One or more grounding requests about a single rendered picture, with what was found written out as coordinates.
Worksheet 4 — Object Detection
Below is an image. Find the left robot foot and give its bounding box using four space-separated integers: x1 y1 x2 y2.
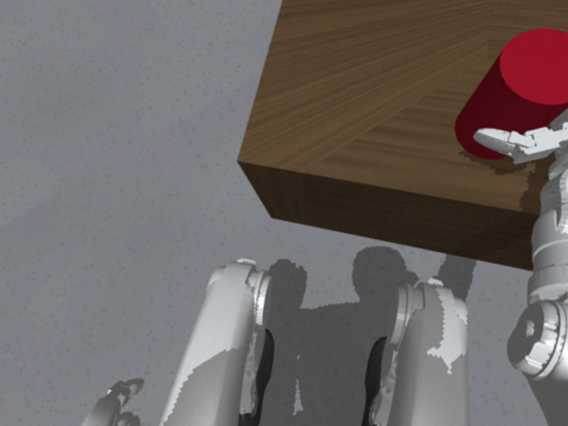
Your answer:
238 329 274 426

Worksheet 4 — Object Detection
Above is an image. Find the right robot foot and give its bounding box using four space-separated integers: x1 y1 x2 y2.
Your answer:
361 336 387 426

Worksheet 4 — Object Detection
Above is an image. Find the right robot hand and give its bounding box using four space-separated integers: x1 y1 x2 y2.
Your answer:
473 108 568 164

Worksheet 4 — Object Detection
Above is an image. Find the left robot hand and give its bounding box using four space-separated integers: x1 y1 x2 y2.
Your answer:
80 378 145 426

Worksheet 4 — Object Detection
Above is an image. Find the can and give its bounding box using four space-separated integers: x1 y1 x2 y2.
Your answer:
454 28 568 160

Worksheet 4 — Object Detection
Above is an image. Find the right robot arm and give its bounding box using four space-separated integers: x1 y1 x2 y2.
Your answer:
507 153 568 426

